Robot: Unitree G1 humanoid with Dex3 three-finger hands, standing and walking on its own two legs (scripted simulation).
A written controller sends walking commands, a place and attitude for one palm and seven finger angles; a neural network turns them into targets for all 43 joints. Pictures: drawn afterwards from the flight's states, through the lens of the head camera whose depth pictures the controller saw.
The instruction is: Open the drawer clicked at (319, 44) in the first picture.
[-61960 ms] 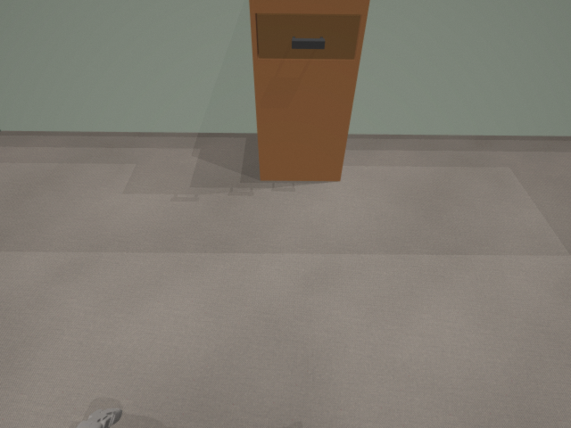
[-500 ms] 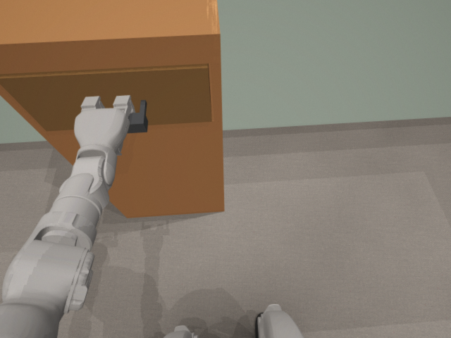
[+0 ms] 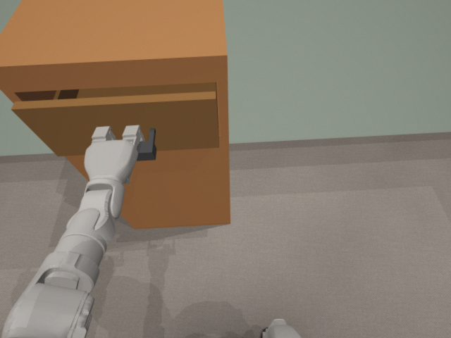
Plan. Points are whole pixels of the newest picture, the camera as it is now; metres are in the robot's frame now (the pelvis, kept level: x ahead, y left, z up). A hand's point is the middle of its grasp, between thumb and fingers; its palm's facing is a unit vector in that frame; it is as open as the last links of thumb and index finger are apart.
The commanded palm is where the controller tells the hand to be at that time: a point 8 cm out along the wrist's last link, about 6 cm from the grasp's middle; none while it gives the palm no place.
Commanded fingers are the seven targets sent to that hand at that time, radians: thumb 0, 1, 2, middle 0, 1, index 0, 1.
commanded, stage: pull the drawer open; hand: left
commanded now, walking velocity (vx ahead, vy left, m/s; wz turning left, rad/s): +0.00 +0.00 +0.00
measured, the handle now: (125, 143) +0.49 +0.21 +0.00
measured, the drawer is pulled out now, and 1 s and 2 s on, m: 0.04 0.16 0.29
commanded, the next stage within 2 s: none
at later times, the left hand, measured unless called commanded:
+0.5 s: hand (118, 201) +0.37 +0.20 -0.01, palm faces -0.02 -0.02 -1.00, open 7.0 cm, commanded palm +0.32 +0.21 +0.04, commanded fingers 0.00 0.90 0.90 -0.40 -1.35 -0.40 -1.35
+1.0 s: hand (114, 232) +0.31 +0.20 -0.01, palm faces -0.01 -0.04 -1.00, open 6.9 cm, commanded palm +0.26 +0.21 +0.04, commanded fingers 0.00 0.90 0.90 -0.40 -1.35 -0.40 -1.35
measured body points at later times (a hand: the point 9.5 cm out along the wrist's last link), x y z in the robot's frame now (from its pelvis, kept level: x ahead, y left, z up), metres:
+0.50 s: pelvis -0.01 -0.01 +0.01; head +0.07 -0.03 +0.45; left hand +0.36 +0.20 +0.04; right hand +0.11 -0.27 -0.13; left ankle -0.07 +0.11 -0.70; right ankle +0.02 -0.14 -0.70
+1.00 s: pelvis -0.02 -0.01 +0.01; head +0.04 -0.03 +0.45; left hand +0.30 +0.20 +0.04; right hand +0.13 -0.27 -0.12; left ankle -0.07 +0.11 -0.70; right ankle +0.02 -0.14 -0.70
